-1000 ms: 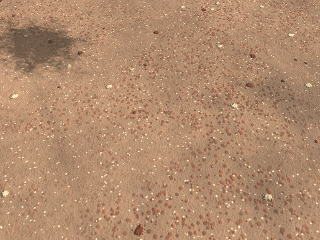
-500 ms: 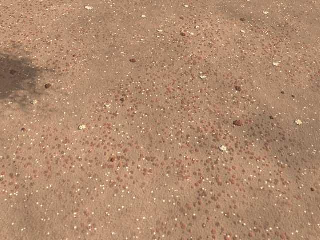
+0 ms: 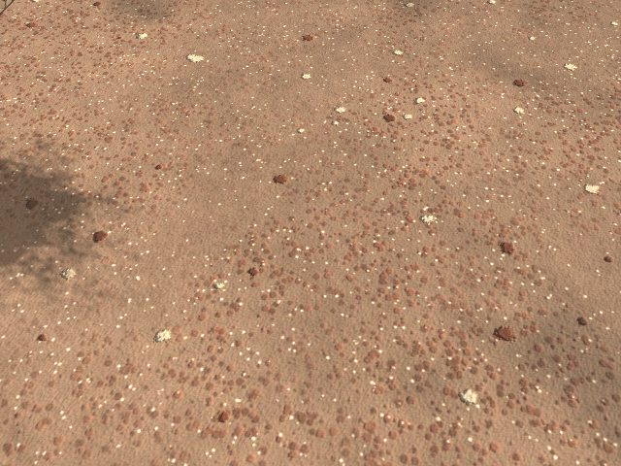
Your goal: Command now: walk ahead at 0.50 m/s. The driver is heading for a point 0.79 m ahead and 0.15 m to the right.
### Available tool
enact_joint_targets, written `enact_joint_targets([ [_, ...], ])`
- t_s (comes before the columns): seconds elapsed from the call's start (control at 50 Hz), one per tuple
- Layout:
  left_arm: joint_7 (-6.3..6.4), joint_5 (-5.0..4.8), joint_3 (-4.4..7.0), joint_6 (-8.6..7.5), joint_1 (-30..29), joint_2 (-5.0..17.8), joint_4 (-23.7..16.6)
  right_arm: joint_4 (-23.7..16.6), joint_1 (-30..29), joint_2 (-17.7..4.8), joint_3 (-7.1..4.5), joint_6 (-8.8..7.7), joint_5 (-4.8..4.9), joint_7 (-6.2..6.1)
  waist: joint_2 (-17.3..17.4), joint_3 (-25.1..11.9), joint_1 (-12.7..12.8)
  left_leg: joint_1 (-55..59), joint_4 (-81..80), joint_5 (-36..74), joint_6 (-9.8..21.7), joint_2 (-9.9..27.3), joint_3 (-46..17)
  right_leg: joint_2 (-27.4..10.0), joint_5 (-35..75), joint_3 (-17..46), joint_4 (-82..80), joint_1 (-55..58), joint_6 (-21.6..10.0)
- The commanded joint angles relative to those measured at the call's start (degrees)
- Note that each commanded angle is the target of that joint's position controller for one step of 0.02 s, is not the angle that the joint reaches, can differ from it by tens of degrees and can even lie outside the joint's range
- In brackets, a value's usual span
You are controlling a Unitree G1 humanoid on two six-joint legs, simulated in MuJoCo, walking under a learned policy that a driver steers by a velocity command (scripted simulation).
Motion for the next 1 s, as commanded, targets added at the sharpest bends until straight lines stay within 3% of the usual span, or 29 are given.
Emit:
enact_joint_targets([
  [0.02, 0.13, -0.10, 0.72, -0.83, 1.33, 6.12, -2.18, -3.86, -4.09, -1.59, 0.13, -0.18, 0.38, 0.27, -5.06, 2.98, -0.45, -2.09, -8.07, 6.16, -1.18, -0.05, 2.52, -14.19, 16.22, 9.12, -8.22, -2.20, -5.49],
  [0.08, 0.35, 0.04, 0.67, -0.80, 4.55, 6.47, -1.12, -5.54, -9.31, -1.02, 0.68, -0.39, 0.72, 0.22, -5.66, 3.15, 1.34, -0.88, -15.70, 9.17, -0.76, -1.46, 4.14, -14.49, 19.46, 7.91, -7.63, 1.38, -5.12],
  [0.16, 1.00, 0.67, 0.71, -0.31, 7.42, 6.71, 0.34, -7.76, -13.76, -2.17, 0.51, -0.92, 0.66, -0.02, -5.89, 4.16, 2.39, -1.50, -20.74, 6.05, 1.12, -2.62, 4.17, -17.29, 25.11, 8.95, -4.48, 8.66, -5.59],
  [0.2, 1.34, 0.94, 0.97, -0.05, 5.93, 7.64, 0.32, -7.92, -11.79, -2.97, 0.13, -1.59, 0.73, -0.23, -6.02, 3.45, 0.51, 2.34, -23.40, 1.78, 2.43, -4.01, 3.99, -18.03, 33.17, 9.64, -0.19, 10.33, -5.04],
  [0.22, 1.40, 0.98, 1.16, 0.02, 4.46, 8.32, 0.00, -6.82, -7.66, -3.70, -0.29, -2.01, 0.74, -0.56, -6.31, 1.51, -1.49, 8.31, -25.06, -0.44, 3.19, -5.68, 4.39, -17.55, 40.22, 9.43, 4.27, 9.76, -4.26],
  [0.24, 1.22, 0.76, 1.25, 0.16, 3.17, 8.68, -0.23, -4.31, 0.19, -4.68, -0.94, -2.61, 0.57, -1.03, -5.23, -2.50, -4.89, 18.23, -28.70, 0.64, 4.19, -7.33, 5.20, -15.76, 43.39, 8.45, 12.85, 7.94, -3.34],
  [0.26, 0.97, 0.17, 0.94, 0.05, 2.40, 7.81, -1.05, -1.43, 10.25, -7.35, -1.99, -3.37, -0.45, -1.75, -2.96, -8.70, -8.61, 33.56, -29.85, 2.12, 5.96, -3.26, 1.32, -12.92, 34.65, 6.91, 25.00, -0.50, -2.25],
  [0.28, 0.51, -1.86, -0.27, 0.01, 5.56, 2.80, -3.36, -1.07, 17.77, -13.41, -3.49, -3.68, -2.08, -2.40, 6.41, -17.62, -8.75, 50.72, -32.34, -5.91, 9.96, 13.74, -19.89, -6.15, 8.29, 3.20, 44.65, -17.73, 0.16],
  [0.3, 0.85, -1.75, 0.62, 0.50, 8.86, 4.28, -2.61, -1.22, 15.97, -14.16, -3.87, -2.60, -0.71, -1.77, 10.83, -21.01, -6.64, 52.25, -39.29, -7.33, 13.52, 20.51, -36.42, -0.89, -19.31, 5.73, 56.28, -27.33, 0.17],
  [0.32, 1.06, -0.54, 1.59, 1.14, 4.76, 7.12, -2.79, -2.54, 9.60, -9.89, -2.91, -2.11, 0.37, -1.54, 3.24, -12.10, -4.41, 44.06, -40.32, -11.83, 11.91, 17.98, -29.16, -5.33, -15.05, 8.76, 59.08, -30.27, -0.36],
  [0.34, 0.65, -0.20, 1.47, 1.14, 0.91, 5.73, -3.59, -3.35, 4.93, -5.78, -1.84, -2.41, 0.74, -1.39, 0.32, -4.93, -3.47, 35.38, -42.91, -10.68, 10.43, 15.45, -21.31, -7.45, -10.49, 8.68, 57.26, -30.35, -0.18],
  [0.36, 0.35, -0.06, 1.43, 1.44, -0.25, 4.13, -3.77, -3.32, 2.98, -3.79, -1.30, -2.80, 0.62, -1.45, 0.33, -1.50, -2.05, 29.89, -45.07, -7.53, 8.17, 12.78, -15.17, -9.11, -7.82, 8.45, 54.55, -28.66, -0.04],
  [0.38, -0.07, 0.82, 1.65, 2.17, -0.60, 3.88, -4.11, -2.59, 3.15, -2.68, -0.95, -3.23, 0.79, -1.80, 1.83, 0.00, -0.88, 26.55, -46.01, -3.45, 6.74, 10.83, -10.48, -10.11, -6.62, 8.34, 52.77, -27.12, 0.39],
  [0.42, -0.88, 1.19, 1.70, 3.58, -0.22, 2.48, -4.33, -1.52, 5.38, -2.31, -0.83, -4.22, 0.99, -2.09, 2.13, -0.24, 0.26, 25.04, -46.74, 2.81, 5.94, 9.55, -5.02, -10.29, -4.63, 7.52, 52.46, -26.05, 1.10],
  [0.46, -1.37, 1.14, 1.78, 4.33, -3.14, 2.00, -5.79, -0.71, 7.47, -3.26, -1.11, -4.99, 1.39, -2.17, 1.84, 0.31, 0.67, 26.09, -47.41, 7.38, 5.83, 9.13, -0.76, -10.88, -1.25, 6.82, 51.49, -29.58, 1.62],
  [0.5, -1.76, 1.14, 1.75, 4.74, -7.14, 2.08, -7.45, -0.18, 9.29, -3.51, -1.17, -5.18, 1.18, -2.26, 1.74, 1.18, 0.30, 27.29, -47.81, 9.93, 5.68, 8.59, 2.63, -11.38, 2.76, 6.13, 49.28, -33.41, 2.12],
  [0.58, -2.60, 1.00, 1.05, 4.52, -15.84, 1.60, -11.03, 0.69, 11.68, -3.33, -0.91, -5.12, 1.05, -2.48, 1.55, 3.24, -0.99, 28.83, -47.60, 16.06, 5.07, 6.89, 8.71, -10.55, 9.80, 3.28, 36.42, -34.43, 2.70],
  [0.68, -3.21, 1.39, 0.36, 4.36, -23.63, 1.84, -14.76, 2.23, 16.31, -5.36, -1.32, -4.31, 0.93, -3.26, 1.71, 3.97, -3.05, 36.93, -44.90, 26.15, 4.73, 9.19, 13.00, -8.40, 8.30, -2.02, 24.62, -31.96, 0.33],
  [0.74, -2.90, 1.61, 1.01, 4.44, -21.22, 3.30, -14.80, 2.26, 15.91, -7.21, -1.79, -3.26, 0.67, -3.79, 3.55, 1.46, -1.01, 41.36, -36.05, 47.40, 4.31, 10.05, 15.71, -4.19, 0.38, -4.70, 22.47, -25.92, -2.90],
  [0.78, -2.36, 1.63, 2.14, 4.15, -12.98, 5.22, -12.71, 1.76, 15.25, -9.00, -2.35, -2.11, 0.59, -3.74, 4.23, -3.41, 2.35, 41.55, -21.63, 54.39, 4.42, 10.37, 16.23, -0.31, -4.98, -5.31, 20.11, -16.78, -5.62],
  [0.8, -1.77, 2.01, 3.19, 3.60, -5.15, 6.93, -10.33, 1.09, 14.47, -9.34, -2.45, -1.65, 0.83, -3.38, 2.13, -7.58, 6.01, 36.37, -8.85, 46.97, 3.17, 9.66, 16.98, 0.84, -3.06, -3.74, 14.73, -5.76, -7.42],
  [0.82, -0.94, 2.66, 4.97, 3.32, 1.29, 12.37, -9.05, -0.84, 14.24, -7.33, -1.98, -1.70, 0.93, -3.09, -3.94, -12.84, 8.39, 22.95, 8.79, 23.00, 1.30, 7.43, 16.72, -9.96, -8.53, 11.16, 12.18, 7.88, -10.78],
  [0.84, -0.73, 1.44, 6.16, 4.06, -1.91, 17.73, -10.74, -5.76, 13.22, -3.30, -1.58, -2.33, 1.68, -1.80, -16.70, -15.77, 4.05, -2.62, 29.59, -22.18, -2.47, -7.16, 10.55, -24.25, -7.33, 44.61, 4.04, 21.60, -20.03],
  [0.86, -0.40, 0.47, 5.83, 4.85, -1.12, 16.79, -10.81, -7.47, 5.69, -7.19, -2.01, -3.14, 1.06, -1.49, -4.96, -12.56, 6.01, -9.18, 29.54, -17.87, -1.83, -4.41, -0.05, -23.90, -3.34, 42.31, 0.70, 18.98, -18.74],
  [0.88, 0.09, 0.21, 5.11, 4.76, -4.00, 14.28, -10.50, -8.27, 3.98, -5.95, -1.60, -3.95, 1.82, -1.22, -3.17, -6.44, 3.99, -9.93, 25.77, -12.36, -1.32, -1.80, -0.81, -22.90, 0.97, 34.70, 0.38, 12.74, -16.94],
  [0.9, 0.19, 0.07, 4.37, 4.30, -6.53, 11.23, -10.44, -7.18, 5.75, -5.80, -1.59, -4.26, 1.84, -1.44, 0.81, -2.12, 0.91, -6.23, 19.53, -9.65, -1.37, 0.20, -0.84, -20.15, 9.08, 29.23, -0.45, 5.12, -14.20],
  [0.94, 0.63, -0.51, 3.43, 3.08, -9.55, 8.88, -11.09, -6.73, 7.77, -5.15, -1.52, -2.29, -0.32, -1.48, -0.14, -1.77, -2.44, 0.78, 13.27, -8.73, -2.72, 1.64, -1.35, -15.01, 17.02, 21.97, -1.09, -1.95, -11.61],
  [0.96, 0.55, -0.73, 3.25, 2.39, -8.97, 8.80, -11.07, -6.93, 7.98, -4.93, -1.53, -1.25, -0.77, -1.27, -0.66, -2.27, -2.90, 1.95, 11.70, -8.82, -3.44, 1.52, -1.11, -13.83, 19.52, 20.87, -1.25, -2.98, -11.55],
  [1.0, 0.34, -0.80, 3.42, 1.52, -6.85, 10.26, -10.58, -7.75, 6.66, -4.20, -1.34, -0.04, -0.80, -0.79, -1.53, -2.15, -3.08, 1.17, 7.81, -6.53, -4.49, 1.25, 0.10, -12.30, 21.41, 18.79, -2.09, -4.24, -11.15],
])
